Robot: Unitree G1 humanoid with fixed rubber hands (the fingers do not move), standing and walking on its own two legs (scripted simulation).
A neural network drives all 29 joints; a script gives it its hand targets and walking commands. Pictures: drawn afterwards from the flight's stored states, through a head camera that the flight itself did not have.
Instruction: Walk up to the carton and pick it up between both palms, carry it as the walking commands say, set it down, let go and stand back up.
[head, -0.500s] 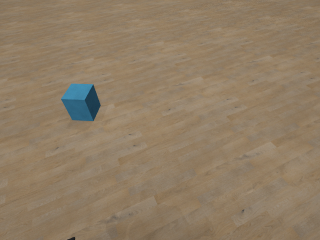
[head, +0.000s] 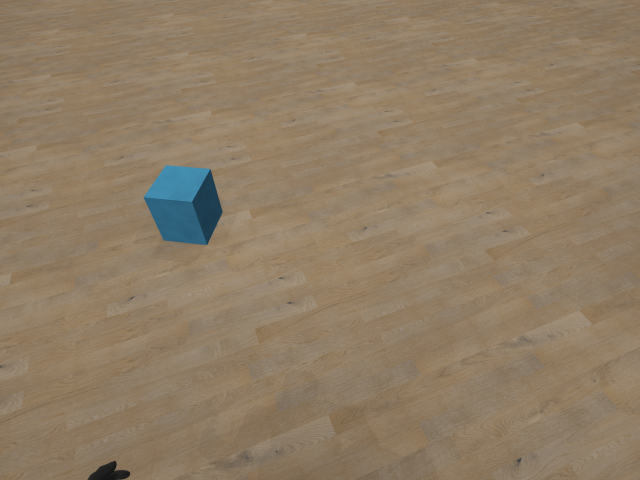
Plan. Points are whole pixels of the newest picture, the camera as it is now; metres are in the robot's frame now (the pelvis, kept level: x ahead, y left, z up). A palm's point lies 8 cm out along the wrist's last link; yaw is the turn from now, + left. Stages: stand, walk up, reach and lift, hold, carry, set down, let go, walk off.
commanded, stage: walk up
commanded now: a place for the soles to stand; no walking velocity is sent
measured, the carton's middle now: (186, 205) +1.31 +0.58 -0.63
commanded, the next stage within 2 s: none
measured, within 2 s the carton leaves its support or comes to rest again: neither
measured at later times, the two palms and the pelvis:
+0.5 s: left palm (58, 454) +0.20 +0.37 -0.09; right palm (529, 443) +0.20 -0.26 -0.10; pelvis +0.13 +0.05 +0.00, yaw +5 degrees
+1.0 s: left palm (59, 377) +0.31 +0.42 -0.08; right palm (460, 329) +0.38 -0.21 -0.10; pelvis +0.27 +0.09 +0.00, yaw +9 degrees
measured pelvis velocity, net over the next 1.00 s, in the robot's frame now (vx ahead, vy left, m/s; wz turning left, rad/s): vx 0.27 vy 0.09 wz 0.15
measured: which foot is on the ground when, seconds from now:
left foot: up 0.00-0.20, down 0.22-0.52, up 0.54-0.78, down 0.80-1.00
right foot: down 0.00-0.22, up 0.24-0.48, down 0.50-0.80, up 0.82-1.00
